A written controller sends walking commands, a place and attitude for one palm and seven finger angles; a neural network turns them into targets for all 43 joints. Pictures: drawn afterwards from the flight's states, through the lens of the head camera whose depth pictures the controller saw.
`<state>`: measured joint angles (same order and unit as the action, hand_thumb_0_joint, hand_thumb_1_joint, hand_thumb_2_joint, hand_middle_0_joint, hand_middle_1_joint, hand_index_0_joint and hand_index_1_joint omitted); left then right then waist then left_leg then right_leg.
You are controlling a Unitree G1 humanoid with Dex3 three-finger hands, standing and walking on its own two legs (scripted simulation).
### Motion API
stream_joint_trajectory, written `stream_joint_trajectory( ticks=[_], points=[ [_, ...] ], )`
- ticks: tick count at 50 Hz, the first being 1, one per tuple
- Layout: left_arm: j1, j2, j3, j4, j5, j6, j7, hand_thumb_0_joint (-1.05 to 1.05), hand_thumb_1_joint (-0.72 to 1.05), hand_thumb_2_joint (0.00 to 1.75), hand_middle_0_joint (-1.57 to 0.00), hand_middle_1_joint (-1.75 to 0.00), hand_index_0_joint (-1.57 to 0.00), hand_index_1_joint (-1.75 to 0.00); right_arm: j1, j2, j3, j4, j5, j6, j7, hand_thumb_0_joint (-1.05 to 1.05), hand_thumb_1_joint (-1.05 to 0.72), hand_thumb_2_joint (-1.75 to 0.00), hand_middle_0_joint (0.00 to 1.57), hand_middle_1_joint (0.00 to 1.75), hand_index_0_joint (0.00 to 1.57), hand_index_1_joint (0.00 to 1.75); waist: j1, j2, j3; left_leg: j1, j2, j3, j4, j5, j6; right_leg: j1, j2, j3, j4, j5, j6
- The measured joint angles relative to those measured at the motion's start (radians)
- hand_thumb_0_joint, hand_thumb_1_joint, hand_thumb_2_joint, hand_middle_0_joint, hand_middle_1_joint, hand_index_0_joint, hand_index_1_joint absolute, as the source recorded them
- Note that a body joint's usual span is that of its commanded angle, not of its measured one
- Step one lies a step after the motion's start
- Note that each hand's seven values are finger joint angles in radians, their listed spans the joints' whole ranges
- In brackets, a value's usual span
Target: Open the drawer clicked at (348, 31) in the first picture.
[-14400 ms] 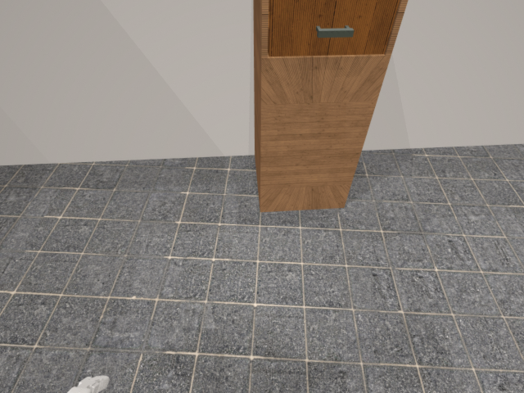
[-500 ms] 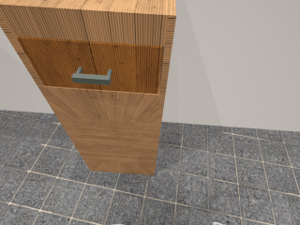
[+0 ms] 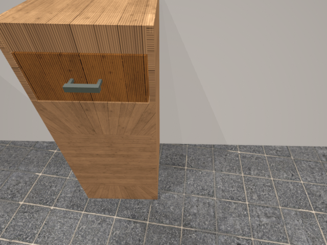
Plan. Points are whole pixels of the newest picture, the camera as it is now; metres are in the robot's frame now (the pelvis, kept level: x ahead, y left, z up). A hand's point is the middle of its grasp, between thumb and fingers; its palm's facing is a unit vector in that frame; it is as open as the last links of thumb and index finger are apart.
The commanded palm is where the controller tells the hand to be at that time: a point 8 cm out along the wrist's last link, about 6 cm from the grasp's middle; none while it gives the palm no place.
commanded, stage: come to a stop and stand still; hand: left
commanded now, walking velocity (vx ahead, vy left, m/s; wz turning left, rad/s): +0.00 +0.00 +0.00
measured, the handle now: (84, 84) +0.53 +0.28 +0.12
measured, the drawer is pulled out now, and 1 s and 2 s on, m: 0.00 0.00 0.00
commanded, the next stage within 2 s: look again from close up in 1.40 s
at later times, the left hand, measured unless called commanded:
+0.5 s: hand out of the picture -0.04 +0.18 -0.16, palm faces -0.01 -0.99 -0.17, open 7.4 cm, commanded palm none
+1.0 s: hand out of the picture +0.02 +0.19 -0.16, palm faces -0.03 -0.99 -0.15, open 7.3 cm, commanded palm none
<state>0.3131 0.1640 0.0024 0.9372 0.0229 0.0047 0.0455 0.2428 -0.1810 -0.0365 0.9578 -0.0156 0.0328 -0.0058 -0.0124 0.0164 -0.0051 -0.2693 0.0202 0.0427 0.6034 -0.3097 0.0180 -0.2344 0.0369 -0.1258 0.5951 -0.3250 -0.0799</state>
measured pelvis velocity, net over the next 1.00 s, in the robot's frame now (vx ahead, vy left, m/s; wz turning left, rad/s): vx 0.03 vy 0.04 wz -0.05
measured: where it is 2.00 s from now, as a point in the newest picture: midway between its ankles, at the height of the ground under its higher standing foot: outside the picture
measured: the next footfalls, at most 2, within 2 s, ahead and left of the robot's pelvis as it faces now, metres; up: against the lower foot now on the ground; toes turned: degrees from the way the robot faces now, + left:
none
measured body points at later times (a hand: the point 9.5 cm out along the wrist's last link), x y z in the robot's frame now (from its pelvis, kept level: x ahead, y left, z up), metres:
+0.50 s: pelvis -0.01 +0.02 +0.01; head -0.02 +0.02 +0.46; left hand -0.04 +0.23 -0.15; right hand -0.08 -0.19 -0.15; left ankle +0.02 +0.11 -0.73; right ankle +0.00 -0.07 -0.73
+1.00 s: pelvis +0.03 +0.04 +0.01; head +0.04 +0.04 +0.46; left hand +0.03 +0.24 -0.15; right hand +0.02 -0.18 -0.14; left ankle +0.02 +0.11 -0.73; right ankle +0.00 -0.07 -0.73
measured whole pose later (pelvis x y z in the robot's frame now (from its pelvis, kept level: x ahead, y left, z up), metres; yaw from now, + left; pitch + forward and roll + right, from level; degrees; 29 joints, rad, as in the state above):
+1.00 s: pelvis +0.03 +0.04 +0.01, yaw -3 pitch +0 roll +0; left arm 0.33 0.13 -0.02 1.12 0.01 -0.02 0.04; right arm 0.29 -0.14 0.02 1.14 -0.01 -0.03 -0.04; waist 0.00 -0.01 0.00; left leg -0.18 -0.03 0.11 0.43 -0.26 0.06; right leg -0.17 0.00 -0.05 0.45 -0.28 -0.02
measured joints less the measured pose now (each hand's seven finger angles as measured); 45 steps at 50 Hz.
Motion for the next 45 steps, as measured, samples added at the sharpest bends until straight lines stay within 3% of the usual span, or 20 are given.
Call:
stream_joint_trajectory(
  ticks=[7,22,35,45],
  points=[
    [0.004,0.010,-0.003,0.035,-0.005,0.004,-0.013,0.00,0.93,0.89,-0.20,-0.30,-0.20,-0.30,0.069,0.020,0.032,0.056,-0.015,-0.007,-0.005,0.00,-0.93,-0.90,0.20,0.29,0.20,0.30,0.014,-0.028,-0.018,0.006,0.002,0.012,-0.065,0.056,0.002,0.017,0.007,0.014,-0.099,0.074,0.011],
    [0.067,-0.009,-0.012,0.144,-0.011,-0.002,-0.018,0.00,0.91,0.89,-0.20,-0.30,-0.20,-0.30,0.167,0.049,0.057,0.161,-0.013,-0.019,-0.009,0.00,-0.91,-0.90,0.20,0.29,0.20,0.30,0.002,-0.018,-0.012,0.010,-0.009,0.030,-0.126,0.107,0.011,0.011,0.002,0.038,-0.147,0.107,0.020],
    [0.045,-0.047,-0.026,0.172,-0.011,-0.021,-0.012,0.00,0.91,0.89,-0.20,-0.30,-0.20,-0.30,0.124,0.078,0.063,0.179,-0.003,-0.051,-0.019,0.00,-0.91,-0.90,0.20,0.29,0.20,0.30,0.010,-0.027,-0.007,0.032,-0.036,0.048,-0.151,0.088,0.034,0.017,-0.023,0.057,-0.143,0.086,0.043],
    [0.024,-0.049,-0.029,0.179,-0.009,-0.026,-0.006,0.00,0.91,0.89,-0.20,-0.30,-0.20,-0.30,0.066,0.052,0.058,0.180,0.000,-0.062,-0.029,0.02,-0.93,-0.90,0.20,0.29,0.20,0.30,0.017,-0.025,-0.005,0.076,-0.048,0.060,-0.162,0.060,0.043,0.053,-0.033,0.072,-0.143,0.057,0.058]
  ],
)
